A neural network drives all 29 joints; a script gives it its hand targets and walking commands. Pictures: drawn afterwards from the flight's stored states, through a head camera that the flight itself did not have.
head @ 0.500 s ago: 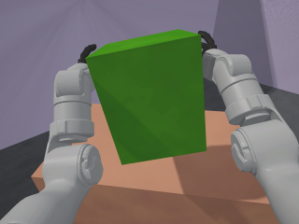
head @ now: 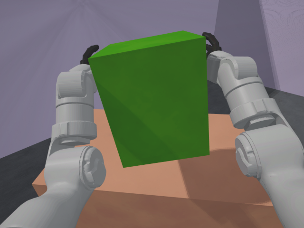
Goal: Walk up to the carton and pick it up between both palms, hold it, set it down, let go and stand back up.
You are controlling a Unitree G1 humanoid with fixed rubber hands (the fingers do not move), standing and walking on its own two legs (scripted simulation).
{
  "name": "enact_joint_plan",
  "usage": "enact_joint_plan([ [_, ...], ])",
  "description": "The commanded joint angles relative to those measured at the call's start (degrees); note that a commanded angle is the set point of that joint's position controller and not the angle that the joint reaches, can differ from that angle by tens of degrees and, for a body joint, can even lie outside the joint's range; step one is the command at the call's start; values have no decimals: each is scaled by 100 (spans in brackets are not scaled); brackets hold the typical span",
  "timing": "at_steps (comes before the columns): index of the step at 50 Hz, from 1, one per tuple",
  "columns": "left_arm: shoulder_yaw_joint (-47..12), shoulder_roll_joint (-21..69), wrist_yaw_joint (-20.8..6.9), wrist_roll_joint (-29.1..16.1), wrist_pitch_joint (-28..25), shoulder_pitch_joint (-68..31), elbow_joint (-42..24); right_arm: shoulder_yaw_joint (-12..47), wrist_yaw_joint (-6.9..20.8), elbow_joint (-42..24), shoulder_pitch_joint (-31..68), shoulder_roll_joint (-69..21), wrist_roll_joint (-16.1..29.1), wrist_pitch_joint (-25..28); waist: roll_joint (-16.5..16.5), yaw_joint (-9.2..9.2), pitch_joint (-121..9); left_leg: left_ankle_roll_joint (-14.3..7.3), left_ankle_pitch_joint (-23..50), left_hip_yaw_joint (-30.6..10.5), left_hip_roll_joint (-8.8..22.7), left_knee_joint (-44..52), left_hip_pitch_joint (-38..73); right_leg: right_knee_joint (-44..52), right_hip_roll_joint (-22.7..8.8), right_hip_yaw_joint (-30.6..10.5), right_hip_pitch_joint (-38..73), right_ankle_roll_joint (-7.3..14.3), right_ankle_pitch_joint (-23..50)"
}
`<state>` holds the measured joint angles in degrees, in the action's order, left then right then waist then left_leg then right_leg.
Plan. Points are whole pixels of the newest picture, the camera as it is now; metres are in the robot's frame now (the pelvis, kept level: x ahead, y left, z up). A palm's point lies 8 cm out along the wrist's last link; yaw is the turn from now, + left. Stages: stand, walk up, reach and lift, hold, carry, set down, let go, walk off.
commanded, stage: hold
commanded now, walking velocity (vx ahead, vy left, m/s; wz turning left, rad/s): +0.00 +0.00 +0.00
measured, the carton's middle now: (155, 94) +0.35 -0.02 +0.28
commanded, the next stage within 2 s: set down in 0.92 s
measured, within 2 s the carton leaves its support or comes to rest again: neither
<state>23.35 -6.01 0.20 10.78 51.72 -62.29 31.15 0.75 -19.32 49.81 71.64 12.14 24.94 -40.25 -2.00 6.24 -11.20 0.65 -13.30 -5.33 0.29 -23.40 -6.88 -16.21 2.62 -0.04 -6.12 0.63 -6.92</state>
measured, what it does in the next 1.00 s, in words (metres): stands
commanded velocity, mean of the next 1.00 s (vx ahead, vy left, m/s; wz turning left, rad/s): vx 0.00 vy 0.00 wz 0.00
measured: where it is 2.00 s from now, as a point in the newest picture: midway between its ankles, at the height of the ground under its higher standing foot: outside the picture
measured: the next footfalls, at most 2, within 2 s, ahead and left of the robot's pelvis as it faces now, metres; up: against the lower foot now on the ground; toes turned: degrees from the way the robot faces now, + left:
none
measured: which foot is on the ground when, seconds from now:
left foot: down 0.00-1.00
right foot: down 0.00-1.00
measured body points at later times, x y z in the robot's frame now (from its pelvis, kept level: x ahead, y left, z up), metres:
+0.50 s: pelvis +0.00 +0.00 +0.00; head -0.10 +0.01 +0.44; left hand +0.39 +0.14 +0.33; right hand +0.38 -0.16 +0.36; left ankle +0.00 +0.12 -0.75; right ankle +0.02 -0.11 -0.75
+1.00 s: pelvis +0.00 +0.00 +0.00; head -0.09 +0.01 +0.44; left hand +0.39 +0.14 +0.33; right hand +0.38 -0.16 +0.35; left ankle +0.00 +0.12 -0.75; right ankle +0.02 -0.11 -0.75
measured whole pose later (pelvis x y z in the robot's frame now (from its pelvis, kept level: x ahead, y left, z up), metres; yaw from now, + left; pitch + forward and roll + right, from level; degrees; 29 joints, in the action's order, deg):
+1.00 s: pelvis +0.00 +0.00 +0.00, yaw +1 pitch -3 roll -2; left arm 22.6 -6.4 0.7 9.5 51.5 -61.3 30.2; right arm 2.1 -19.5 49.1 71.6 12.3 25.2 -40.8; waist -1.7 6.5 -11.2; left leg 0.6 -13.4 -5.9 0.2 -23.8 -7.6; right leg -15.8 2.8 -0.2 -6.1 0.5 -7.0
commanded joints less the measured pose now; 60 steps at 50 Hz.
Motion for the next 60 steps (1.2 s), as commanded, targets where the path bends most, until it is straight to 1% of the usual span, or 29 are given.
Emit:
enact_joint_plan([
  [1, -1815, 3007, -691, -800, -486, -4852, -651, 849, 884, -1684, 4270, -4120, 1031, 39, 101, -86, -1755, 223, 924, 173, -213, 450, -621, -96, 156, -92, 1414, -274, 1135],
  [9, -1914, 3148, -694, -897, -526, -5002, -569, 675, 904, -1532, 4324, -4031, 940, 71, -91, 40, -1755, 265, 675, 145, -189, 491, -726, -69, 140, -124, 1325, -215, 905],
  [14, -1909, 3156, -688, -920, -552, -5081, -535, 617, 916, -1433, 4340, -4012, 915, 75, -151, 62, -1790, 280, 611, 126, -188, 510, -796, -89, 130, -127, 1358, -211, 868],
  [19, -1895, 3149, -675, -912, -566, -5079, -569, 630, 919, -1398, 4312, -4004, 949, 82, -185, 54, -1848, 303, 727, 114, -194, 493, -785, -121, 129, -129, 1418, -216, 996],
  [23, -1832, 3086, -673, -870, -560, -4998, -565, 686, 913, -1424, 4288, -4017, 985, 83, -90, 14, -1849, 290, 837, 122, -206, 469, -730, -123, 130, -124, 1448, -240, 1112],
  [32, -1894, 3079, -678, -873, -520, -4848, -721, 839, 850, -1748, 4251, -4066, 1086, 77, -7, 16, -1888, 293, 1114, 137, -239, 367, -522, -106, 136, -114, 1455, -285, 1397],
  [40, -2031, 3153, -674, -928, -477, -4813, -889, 906, 810, -1952, 4216, -4082, 1122, 33, -36, 70, -1941, 302, 1146, 133, -242, 340, -455, -105, 143, -125, 1442, -289, 1447],
  [46, -2043, 3166, -672, -928, -463, -4850, -915, 883, 827, -1909, 4204, -4075, 1104, 0, -69, 74, -1926, 304, 1054, 128, -229, 373, -509, -112, 145, -134, 1435, -273, 1361],
  [47, -1897, 2968, -689, -1003, -406, -4546, -715, 1034, 865, -1829, 4237, -4063, 1081, -11, 104, -22, -1714, 207, 1041, 131, -259, 327, -535, -38, 144, -88, 1396, -333, 1175],
  [48, -1844, 2899, -702, -994, -434, -4544, -733, 1035, 891, -1805, 4203, -4082, 1089, 10, 183, -53, -1727, 174, 1031, 141, -260, 340, -528, -27, 153, -69, 1356, -356, 1090],
  [49, -1855, 2896, -700, -1014, -476, -4612, -782, 1039, 912, -1846, 4264, -4116, 1091, 62, 177, -77, -1822, 168, 1060, 145, -257, 333, -507, -26, 159, -52, 1318, -355, 1049],
  [52, -1940, 2975, -685, -1121, -689, -4969, -767, 856, 944, -1866, 4476, -4195, 923, 275, 99, 4, -1945, 183, 991, 149, -272, 313, -455, 10, 148, -19, 1183, -333, 937],
  [54, -1962, 2986, -697, -1147, -875, -5181, -630, 687, 942, -1797, 4595, -4221, 742, 443, 67, 85, -1957, 186, 847, 151, -290, 320, -407, 43, 122, -5, 1131, -330, 852],
  [57, -1824, 2879, -771, -1031, -1141, -5331, -261, 364, 913, -1436, 4616, -4169, 400, 698, 46, 204, -1758, 167, 542, 181, -309, 408, -400, 112, 61, 26, 1122, -314, 598],
  [60, -1599, 2660, -920, -833, -1424, -5290, 177, 54, 844, -1084, 4555, -4050, 32, 1014, 83, 326, -1564, 132, 397, 244, -337, 489, -335, 164, -5, 60, 1288, -309, 562],
])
